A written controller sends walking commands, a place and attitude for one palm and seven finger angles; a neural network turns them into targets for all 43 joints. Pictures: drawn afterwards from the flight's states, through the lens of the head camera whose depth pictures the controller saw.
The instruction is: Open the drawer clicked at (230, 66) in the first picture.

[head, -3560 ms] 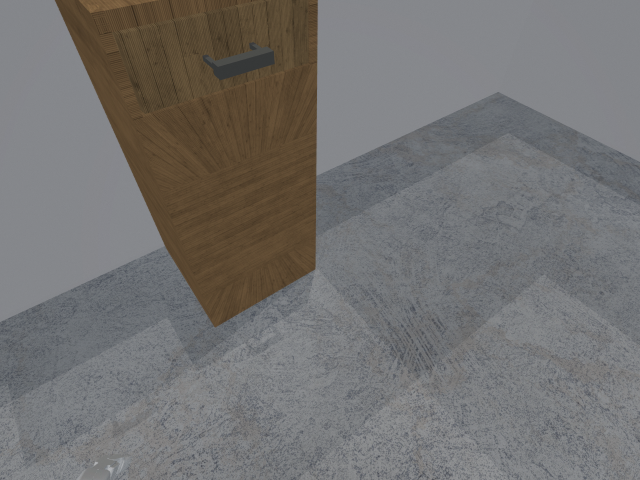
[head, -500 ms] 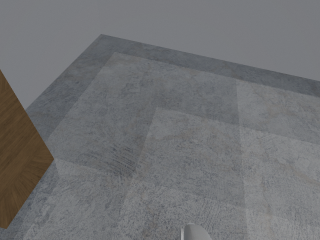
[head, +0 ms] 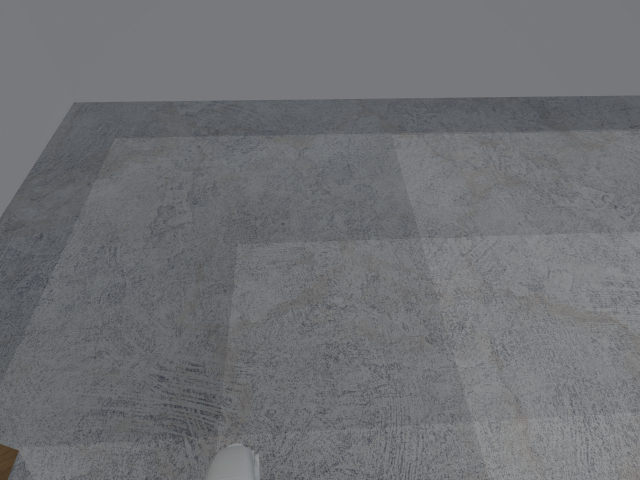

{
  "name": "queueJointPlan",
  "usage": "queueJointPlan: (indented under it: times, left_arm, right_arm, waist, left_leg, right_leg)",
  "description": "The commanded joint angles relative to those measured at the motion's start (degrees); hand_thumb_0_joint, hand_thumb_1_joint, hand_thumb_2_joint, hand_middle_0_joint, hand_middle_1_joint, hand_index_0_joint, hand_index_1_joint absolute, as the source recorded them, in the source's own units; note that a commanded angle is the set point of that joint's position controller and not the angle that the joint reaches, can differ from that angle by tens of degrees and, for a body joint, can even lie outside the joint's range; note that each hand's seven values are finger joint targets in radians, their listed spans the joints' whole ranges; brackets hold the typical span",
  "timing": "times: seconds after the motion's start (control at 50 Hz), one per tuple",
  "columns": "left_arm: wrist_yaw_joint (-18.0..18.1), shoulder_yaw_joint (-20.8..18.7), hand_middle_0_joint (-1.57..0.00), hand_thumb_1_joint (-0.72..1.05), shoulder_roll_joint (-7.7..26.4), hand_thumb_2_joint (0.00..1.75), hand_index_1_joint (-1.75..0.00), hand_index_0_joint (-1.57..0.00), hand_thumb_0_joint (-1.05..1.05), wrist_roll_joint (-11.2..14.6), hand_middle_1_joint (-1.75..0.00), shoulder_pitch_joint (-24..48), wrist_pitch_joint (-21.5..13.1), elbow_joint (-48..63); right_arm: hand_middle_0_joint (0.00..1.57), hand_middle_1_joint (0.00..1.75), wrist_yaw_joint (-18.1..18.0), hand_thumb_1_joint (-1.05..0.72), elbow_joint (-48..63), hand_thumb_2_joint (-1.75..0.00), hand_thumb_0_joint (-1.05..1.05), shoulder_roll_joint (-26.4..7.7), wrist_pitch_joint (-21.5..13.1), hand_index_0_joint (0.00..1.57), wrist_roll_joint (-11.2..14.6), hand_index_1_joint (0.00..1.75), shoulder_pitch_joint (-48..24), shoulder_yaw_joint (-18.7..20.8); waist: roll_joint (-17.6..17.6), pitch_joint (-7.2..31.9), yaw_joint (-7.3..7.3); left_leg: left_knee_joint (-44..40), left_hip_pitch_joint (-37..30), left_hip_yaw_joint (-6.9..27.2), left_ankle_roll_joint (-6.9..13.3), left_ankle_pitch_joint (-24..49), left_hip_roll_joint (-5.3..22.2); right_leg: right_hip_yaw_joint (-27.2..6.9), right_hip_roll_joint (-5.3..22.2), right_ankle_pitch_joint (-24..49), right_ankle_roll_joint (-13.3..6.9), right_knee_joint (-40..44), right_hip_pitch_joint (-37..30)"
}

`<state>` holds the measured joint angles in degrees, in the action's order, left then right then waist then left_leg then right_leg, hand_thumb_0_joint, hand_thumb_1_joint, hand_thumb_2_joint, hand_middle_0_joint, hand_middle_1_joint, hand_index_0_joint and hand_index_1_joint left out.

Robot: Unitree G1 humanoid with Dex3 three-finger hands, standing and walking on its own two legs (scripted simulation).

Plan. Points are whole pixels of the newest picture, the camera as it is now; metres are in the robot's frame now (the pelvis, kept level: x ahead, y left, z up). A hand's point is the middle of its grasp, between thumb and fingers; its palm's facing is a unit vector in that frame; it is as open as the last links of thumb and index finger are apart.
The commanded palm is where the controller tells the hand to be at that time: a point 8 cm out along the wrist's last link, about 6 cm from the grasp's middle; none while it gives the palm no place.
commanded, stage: walk to a spot facing it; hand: left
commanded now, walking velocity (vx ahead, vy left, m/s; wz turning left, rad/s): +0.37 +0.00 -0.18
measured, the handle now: out of the picture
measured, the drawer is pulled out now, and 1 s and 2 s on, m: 0.00 0.00 0.00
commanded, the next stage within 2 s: turn to face it in 0.64 s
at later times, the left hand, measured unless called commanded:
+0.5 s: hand (177, 395) +0.27 +0.24 -0.17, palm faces -0.10 -0.99 -0.12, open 7.3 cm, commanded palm none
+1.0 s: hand (284, 250) +0.55 +0.09 -0.15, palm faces -0.32 -0.93 -0.20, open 7.3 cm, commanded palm none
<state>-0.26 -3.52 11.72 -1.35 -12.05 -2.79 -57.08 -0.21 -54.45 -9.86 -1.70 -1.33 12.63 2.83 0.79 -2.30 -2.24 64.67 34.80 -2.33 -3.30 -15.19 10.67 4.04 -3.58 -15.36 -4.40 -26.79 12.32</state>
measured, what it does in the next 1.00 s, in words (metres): walks ahead, turning right: left foot, then right foot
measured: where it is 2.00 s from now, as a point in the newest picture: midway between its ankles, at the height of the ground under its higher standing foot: (337, 421)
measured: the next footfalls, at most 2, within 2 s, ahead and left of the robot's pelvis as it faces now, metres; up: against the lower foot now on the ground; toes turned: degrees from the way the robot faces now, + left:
left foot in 0.20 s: +0.23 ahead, +0.15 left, +0.00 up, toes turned +7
right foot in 0.76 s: +0.44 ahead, -0.12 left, +0.00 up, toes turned -28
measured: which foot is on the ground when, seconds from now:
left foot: up 0.00-0.18, down 0.20-0.76, up 0.78-1.00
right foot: down 0.00-0.20, up 0.22-0.74, down 0.76-1.00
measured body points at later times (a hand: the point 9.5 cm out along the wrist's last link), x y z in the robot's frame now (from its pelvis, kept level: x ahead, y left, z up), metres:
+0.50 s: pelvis +0.22 +0.06 +0.01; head +0.24 +0.09 +0.46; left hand +0.28 +0.29 -0.16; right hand +0.18 -0.18 -0.13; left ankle +0.19 +0.15 -0.74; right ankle +0.23 -0.10 -0.63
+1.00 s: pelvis +0.38 -0.03 +0.00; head +0.39 -0.05 +0.44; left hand +0.57 +0.13 -0.14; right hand +0.32 -0.24 -0.17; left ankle +0.43 +0.12 -0.66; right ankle +0.40 -0.10 -0.74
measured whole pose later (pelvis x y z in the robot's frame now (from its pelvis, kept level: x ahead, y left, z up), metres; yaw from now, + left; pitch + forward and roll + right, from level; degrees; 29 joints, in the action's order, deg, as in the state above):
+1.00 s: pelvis +0.38 -0.03 +0.00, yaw -17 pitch -1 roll +0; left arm 0.8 -1.6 7.4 -1.0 -5.7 -1.1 -56.3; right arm -1.4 -58.1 -8.4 1.1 -0.8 16.1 2.1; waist 2.8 -2.4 -4.4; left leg 63.5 29.2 -2.0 -2.9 -20.0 7.6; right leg 12.7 -0.1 -12.8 -5.6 -29.3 16.2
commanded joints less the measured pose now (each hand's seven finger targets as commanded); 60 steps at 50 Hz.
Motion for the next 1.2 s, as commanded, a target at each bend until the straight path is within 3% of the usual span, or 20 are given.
queueJointPlan:
  times: [0.0, 0.1, 0.16, 0.18, 0.2, 0.22, 0.28, 0.36, 0.52, 0.62, 0.66, 0.7, 0.72, 0.74, 0.76, 0.82, 0.88, 1.02, 1.12, 1.18]
  left_arm:
    - [0.3, -1.0, -0.2, 0.9, 6.2, 0.9, -0.3, -0.2, 0.0, 0.1, -0.3, -4.5, -1.8, 1.8]
    - [0.7, -1.4, -0.2, 0.9, 8.1, 0.9, -0.3, -0.2, 0.0, 0.1, -0.3, -8.6, -1.5, 0.6]
    - [0.7, -1.4, -0.2, 0.9, 7.5, 0.9, -0.3, -0.2, 0.0, 0.6, -0.3, -7.4, -1.4, 0.9]
    - [0.2, -1.3, -0.2, 0.9, 4.3, 0.9, -0.3, -0.2, 0.0, 1.2, -0.3, -9.5, -1.2, 1.7]
    - [0.0, -0.6, -0.2, 0.9, 3.6, 0.9, -0.3, -0.2, 0.0, 1.1, -0.3, -9.1, -1.6, 2.7]
    - [0.4, -1.0, -0.2, 0.9, 5.4, 0.9, -0.3, -0.2, 0.0, 0.6, -0.3, -7.0, -1.0, 2.3]
    - [-1.0, -1.7, -0.2, 0.9, 3.3, 0.9, -0.3, -0.2, 0.0, -0.3, -0.3, -3.7, 0.1, 1.6]
    - [-1.4, -1.9, -0.2, 0.9, 0.5, 0.9, -0.3, -0.2, 0.0, -0.7, -0.3, -7.9, 2.8, 0.4]
    - [-2.5, -1.9, -0.2, 0.9, -0.8, 0.9, -0.3, -0.2, 0.0, -0.7, -0.3, 3.0, 3.6, 4.6]
    - [-2.4, -1.2, -0.2, 0.9, -1.1, 0.9, -0.3, -0.2, 0.0, -0.3, -0.3, 8.7, 2.7, 6.6]
    - [-2.2, -1.6, -0.2, 0.9, 0.2, 0.9, -0.3, -0.2, 0.0, -0.5, -0.3, 3.8, 2.2, 5.4]
    - [-1.8, -2.8, -0.2, 0.9, 4.4, 0.9, -0.3, -0.2, 0.0, -0.8, -0.3, -9.6, 0.8, 1.7]
    - [-1.0, -3.8, -0.2, 0.9, 10.7, 0.9, -0.3, -0.2, 0.0, -0.9, -0.3, -15.0, 0.0, 0.3]
    - [0.0, -4.4, -0.2, 0.9, 14.9, 0.9, -0.3, -0.2, 0.0, 0.5, -0.3, -17.4, -0.1, -0.4]
    - [1.0, -4.0, -0.2, 0.9, 14.1, 0.9, -0.3, -0.2, 0.0, 1.3, -0.3, -14.8, 0.3, 0.8]
    - [1.9, -1.4, -0.2, 0.9, 6.3, 0.9, -0.3, -0.2, 0.0, 1.0, -0.3, -0.4, 0.3, 3.3]
    - [1.9, 0.4, -0.2, 0.9, 3.5, 0.9, -0.3, -0.2, 0.0, 0.4, -0.3, 5.0, -0.1, 3.7]
    - [2.1, -0.7, -0.2, 0.9, 3.9, 0.9, -0.3, -0.2, 0.0, 0.2, -0.3, 3.5, 1.6, 4.3]
    - [2.5, -2.0, -0.2, 0.9, 5.9, 0.9, -0.3, -0.2, 0.0, -0.3, -0.3, 0.6, 2.2, 4.7]
    - [2.3, -2.5, -0.2, 0.9, 6.9, 0.9, -0.3, -0.2, 0.0, 0.2, -0.3, 0.0, 2.6, 5.1]
  right_arm:
    - [0.2, 0.3, 0.9, -0.9, 2.3, -0.9, 0.0, -2.9, -0.2, 0.2, -0.4, 0.3, 1.9, 0.7]
    - [0.2, 0.3, 1.6, -0.9, 4.6, -0.9, 0.0, -3.3, -1.7, 0.2, -0.2, 0.3, -5.9, 0.5]
    - [0.2, 0.3, 0.4, -0.9, 0.5, -0.9, 0.0, -7.9, -2.7, 0.2, -0.7, 0.3, 7.0, 1.8]
    - [0.2, 0.3, -0.1, -0.9, -1.3, -0.9, 0.0, -14.5, -3.1, 0.2, -1.7, 0.3, 14.7, 3.5]
    - [0.2, 0.3, -0.1, -0.9, -2.0, -0.9, 0.0, -17.2, -2.5, 0.2, -1.0, 0.3, 18.2, 3.7]
    - [0.2, 0.3, -0.6, -0.9, -1.6, -0.9, 0.0, -14.4, -2.1, 0.2, -0.6, 0.3, 14.6, 3.2]
    - [0.2, 0.3, -0.8, -0.9, -0.3, -0.9, 0.0, -6.8, -3.1, 0.2, -0.5, 0.3, 6.4, 1.0]
    - [0.2, 0.3, -1.3, -0.9, -1.4, -0.9, 0.0, -4.9, -3.8, 0.2, 0.1, 0.3, 5.8, 0.8]
    - [0.2, 0.3, -1.7, -0.9, -3.9, -0.9, 0.0, -5.6, -3.6, 0.2, 0.0, 0.3, 12.2, 1.4]
    - [0.2, 0.3, -1.6, -0.9, -5.3, -0.9, 0.0, -6.9, -2.5, 0.2, -0.5, 0.3, 15.4, 1.7]
    - [0.2, 0.3, -1.8, -0.9, -4.6, -0.9, 0.0, -8.8, -2.2, 0.2, -0.2, 0.3, 13.7, 2.2]
    - [0.2, 0.3, -1.4, -0.9, -2.7, -0.9, 0.0, -10.8, -2.0, 0.2, 0.6, 0.3, 10.6, 2.6]
    - [0.2, 0.3, -0.7, -0.9, -1.7, -0.9, 0.0, -7.5, -1.7, 0.2, 1.6, 0.3, 12.7, 1.9]
    - [0.2, 0.3, -1.3, -0.9, -0.8, -0.9, 0.0, -3.5, -1.7, 0.2, 1.8, 0.3, 14.3, 1.1]
    - [0.2, 0.3, -1.8, -0.9, -0.3, -0.9, 0.0, -4.5, -1.1, 0.2, 2.1, 0.3, 11.3, 1.0]
    - [0.2, 0.3, -1.5, -0.9, -3.8, -0.9, 0.0, -2.3, 0.9, 0.2, 0.6, 0.3, 12.3, 0.4]
    - [0.2, 0.3, -1.5, -0.9, -6.1, -0.9, 0.0, 0.1, 3.1, 0.2, 0.3, 0.3, 17.0, -0.4]
    - [0.2, 0.3, -0.4, -0.9, -2.4, -0.9, 0.0, -1.3, 4.0, 0.2, 0.3, 0.3, 8.7, 0.7]
    - [0.2, 0.3, 0.5, -0.9, 1.0, -0.9, 0.0, -1.5, 3.2, 0.2, 0.2, 0.3, 2.3, 1.0]
    - [0.2, 0.3, 0.6, -0.9, 1.3, -0.9, 0.0, -2.9, 2.9, 0.2, 0.0, 0.3, 4.9, 1.4]
  waist:
    - [-8.7, -0.9, 1.58]
    - [-8.7, -0.8, 4.44]
    - [-1.6, 5.4, -2.14]
    - [11.6, 12.5, -4.26]
    - [18.3, 13.5, -4.53]
    - [14.8, 9.3, -4.0]
    - [3.8, -2.2, 0.09]
    - [6.1, -2.1, 3.45]
    - [6.8, -5.4, 1.08]
    - [7.6, -5.6, -0.71]
    - [8.4, -1.3, 1.96]
    - [5.4, 8.0, 8.88]
    - [-7.3, 15.2, 10.5]
    - [-15.5, 23.0, 8.91]
    - [-8.7, 22.0, 8.85]
    - [-2.1, 8.2, 2.02]
    - [-4.1, 3.3, -2.35]
    - [-8.3, 0.1, 0.35]
    - [-6.3, 1.3, 3.44]
    - [-4.0, 4.9, 1.97]
  left_leg:
    - [-12.1, -2.5, -2.2, -0.6, 4.7, -1.3]
    - [-26.7, -7.5, -4.4, 1.1, 3.2, -5.1]
    - [-37.2, -32.0, -3.2, 3.0, 7.5, -5.6]
    - [-39.7, -46.3, 14.6, 7.8, 8.5, 9.4]
    - [-47.2, -48.4, 26.1, 12.4, 7.4, 19.2]
    - [-50.0, -42.5, 24.7, 11.8, -0.8, 18.7]
    - [-52.8, -27.0, 10.4, 8.4, 2.1, 12.5]
    - [-54.0, -23.5, -2.7, 6.3, 5.9, 8.3]
    - [-53.2, -34.1, -10.1, 8.4, 18.2, 8.9]
    - [-45.7, -38.6, -15.0, 8.3, 37.5, 9.8]
    - [-36.5, -39.8, -16.8, 7.4, 51.3, 10.0]
    - [-16.4, -34.2, -18.1, 4.1, 48.6, 7.8]
    - [0.0, -15.2, -16.7, 1.2, 14.2, 3.0]
    - [18.0, -2.8, -9.8, -1.1, -22.0, -6.2]
    - [19.4, -4.6, -0.4, 0.6, -19.4, -4.4]
    - [13.5, -8.1, 2.2, 0.9, -7.8, -0.9]
    - [2.9, -13.7, 2.1, 0.7, -5.1, -1.6]
    - [-5.4, -8.1, -1.2, -0.3, -5.4, -2.9]
    - [-18.5, -8.3, -3.2, 0.3, -8.8, -3.5]
    - [-29.8, -15.6, -5.1, 1.1, -0.8, -5.2]
  right_leg:
    - [-10.2, 13.0, 15.5, -5.8, 12.0, 1.9]
    - [-13.0, 14.7, 20.1, -5.0, 8.5, -5.2]
    - [-9.9, 10.8, 25.3, -1.8, -10.3, 2.0]
    - [-3.9, 4.0, 7.7, 1.2, -27.0, 14.2]
    - [-2.5, 1.0, -17.0, 2.3, -42.0, 22.0]
    - [-6.4, 4.9, -14.8, 2.1, -47.4, 24.0]
    - [-5.8, 9.4, -3.3, 3.1, -47.6, 23.5]
    - [-4.1, 9.8, 4.1, 4.6, -46.3, 22.5]
    - [1.1, 10.9, 8.5, 6.4, -30.3, 31.5]
    - [6.1, 6.7, 3.5, 4.0, -14.7, 24.3]
    - [7.5, 3.5, 2.9, 2.1, -11.3, 16.4]
    - [7.8, 1.9, 11.0, 0.7, -2.3, -4.6]
    - [-7.4, 15.0, 32.0, -3.6, -3.7, -24.5]
    - [-28.6, 29.7, 57.5, -11.2, -3.6, -32.8]
    - [-23.9, 30.3, 54.8, -13.4, 0.4, -26.3]
    - [-10.8, 23.3, 34.0, -6.6, 6.7, -3.0]
    - [-0.6, 20.1, 27.5, -3.3, 9.6, 9.2]
    - [1.8, 22.4, 13.3, -4.2, 11.5, 5.0]
    - [2.4, 25.5, 19.3, -4.4, 4.9, -3.0]
    - [5.8, 24.3, 20.4, -1.2, -3.3, -3.7]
